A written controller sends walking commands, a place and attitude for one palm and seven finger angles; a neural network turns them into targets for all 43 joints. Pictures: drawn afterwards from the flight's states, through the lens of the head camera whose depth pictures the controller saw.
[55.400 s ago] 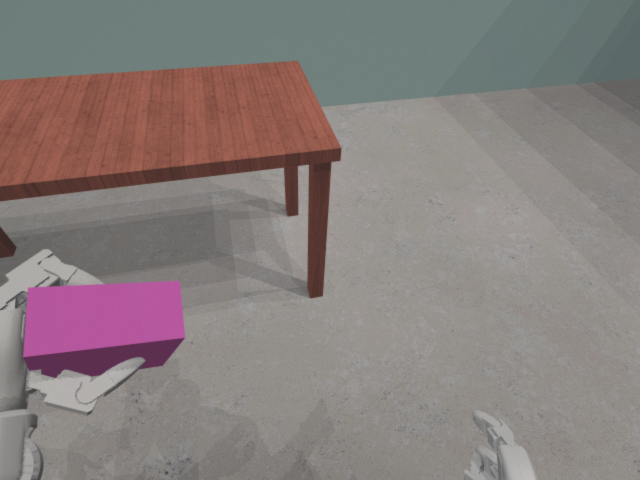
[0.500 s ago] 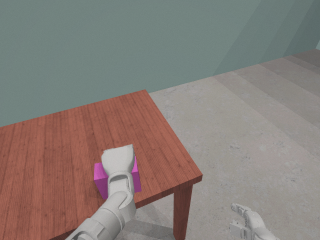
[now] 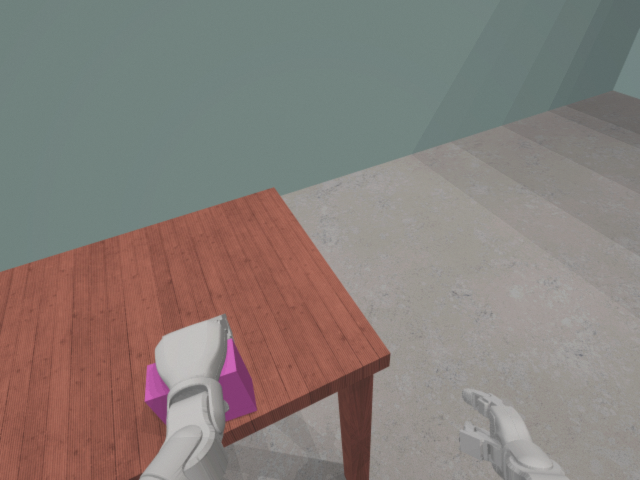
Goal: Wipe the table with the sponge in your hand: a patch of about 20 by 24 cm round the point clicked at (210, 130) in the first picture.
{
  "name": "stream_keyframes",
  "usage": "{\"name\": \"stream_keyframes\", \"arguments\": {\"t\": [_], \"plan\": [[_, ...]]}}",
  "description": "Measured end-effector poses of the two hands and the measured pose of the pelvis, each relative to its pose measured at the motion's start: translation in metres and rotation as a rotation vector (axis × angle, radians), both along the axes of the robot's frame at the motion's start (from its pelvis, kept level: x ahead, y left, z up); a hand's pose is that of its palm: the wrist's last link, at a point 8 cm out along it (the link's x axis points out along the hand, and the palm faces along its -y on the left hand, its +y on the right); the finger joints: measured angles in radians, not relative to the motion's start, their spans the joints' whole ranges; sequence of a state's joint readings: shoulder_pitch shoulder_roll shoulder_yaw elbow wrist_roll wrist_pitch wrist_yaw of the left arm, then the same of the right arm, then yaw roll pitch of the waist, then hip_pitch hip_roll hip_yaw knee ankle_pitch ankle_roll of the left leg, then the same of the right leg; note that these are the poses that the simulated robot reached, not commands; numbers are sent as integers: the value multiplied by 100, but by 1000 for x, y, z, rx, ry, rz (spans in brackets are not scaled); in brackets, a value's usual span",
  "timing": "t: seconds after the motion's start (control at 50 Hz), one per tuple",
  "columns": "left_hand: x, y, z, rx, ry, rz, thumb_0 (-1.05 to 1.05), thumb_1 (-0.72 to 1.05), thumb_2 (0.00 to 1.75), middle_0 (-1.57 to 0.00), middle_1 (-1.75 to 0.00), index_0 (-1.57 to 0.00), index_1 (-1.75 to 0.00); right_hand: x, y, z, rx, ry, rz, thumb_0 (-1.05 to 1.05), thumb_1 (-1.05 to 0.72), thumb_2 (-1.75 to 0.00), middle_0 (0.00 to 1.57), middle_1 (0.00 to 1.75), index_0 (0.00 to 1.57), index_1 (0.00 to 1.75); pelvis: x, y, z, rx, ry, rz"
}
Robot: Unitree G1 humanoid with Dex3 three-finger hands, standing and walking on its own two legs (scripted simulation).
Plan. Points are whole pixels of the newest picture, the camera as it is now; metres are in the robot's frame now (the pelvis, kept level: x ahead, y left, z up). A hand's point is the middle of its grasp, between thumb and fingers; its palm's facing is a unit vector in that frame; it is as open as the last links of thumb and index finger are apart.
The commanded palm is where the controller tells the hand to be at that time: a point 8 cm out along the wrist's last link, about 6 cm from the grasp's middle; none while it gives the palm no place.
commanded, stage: slide back across to the middle lane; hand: left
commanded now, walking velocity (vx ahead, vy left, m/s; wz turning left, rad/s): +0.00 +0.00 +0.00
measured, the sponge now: (208, 395) +0.25 +0.21 -0.05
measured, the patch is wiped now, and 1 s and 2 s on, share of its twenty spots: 1.00 1.00 1.00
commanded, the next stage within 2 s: wipe forward along the middle lane in 0.22 s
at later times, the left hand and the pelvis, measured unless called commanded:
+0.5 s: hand (172, 380) +0.24 +0.24 +0.00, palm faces -0.05 -0.10 -0.99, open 9.5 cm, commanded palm +0.22 +0.25 +0.04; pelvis -0.02 +0.01 +0.00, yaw +1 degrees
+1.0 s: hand (165, 348) +0.29 +0.28 +0.00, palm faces -0.06 -0.07 -1.00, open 9.5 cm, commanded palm +0.27 +0.28 +0.03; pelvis -0.02 +0.02 -0.01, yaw +2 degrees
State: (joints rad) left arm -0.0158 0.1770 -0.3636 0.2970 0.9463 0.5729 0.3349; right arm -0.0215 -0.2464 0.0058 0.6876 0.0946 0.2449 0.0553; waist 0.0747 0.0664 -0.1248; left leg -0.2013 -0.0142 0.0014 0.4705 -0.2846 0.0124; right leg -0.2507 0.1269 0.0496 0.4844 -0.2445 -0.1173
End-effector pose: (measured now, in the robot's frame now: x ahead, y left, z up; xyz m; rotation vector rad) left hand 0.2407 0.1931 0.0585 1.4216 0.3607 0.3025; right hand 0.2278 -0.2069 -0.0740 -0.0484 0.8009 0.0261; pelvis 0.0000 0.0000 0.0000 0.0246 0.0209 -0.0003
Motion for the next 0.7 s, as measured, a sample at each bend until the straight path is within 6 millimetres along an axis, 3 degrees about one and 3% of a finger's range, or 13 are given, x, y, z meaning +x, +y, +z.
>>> {"name": "stream_keyframes", "arguments": {"t": [0.18, 0.34, 0.7], "plan": [[-19, 24, -1, 3, 25, 35, 1, -46, 107, -75, -143, -77, -142, -5, -3, 7, -30, -46, -12, 1, -91, -90, 19, 30, 20, 30, -9, 1, 0, -5, -22, -1], [-25, 39, -3, -4, 52, 28, 0, -47, 107, -76, -143, -78, -142, -18, -1, -1, -56, -28, -27, 1, -91, -90, 19, 30, 20, 30, -15, 7, 1, -9, -19, 7], [13, 63, -5, 46, 48, 53, 0, -50, 108, -80, -139, -82, -138, -38, 14, -24, -84, 71, -37, 1, -91, -90, 19, 30, 20, 30, -15, 20, -3, -12, 47, 20]]}}
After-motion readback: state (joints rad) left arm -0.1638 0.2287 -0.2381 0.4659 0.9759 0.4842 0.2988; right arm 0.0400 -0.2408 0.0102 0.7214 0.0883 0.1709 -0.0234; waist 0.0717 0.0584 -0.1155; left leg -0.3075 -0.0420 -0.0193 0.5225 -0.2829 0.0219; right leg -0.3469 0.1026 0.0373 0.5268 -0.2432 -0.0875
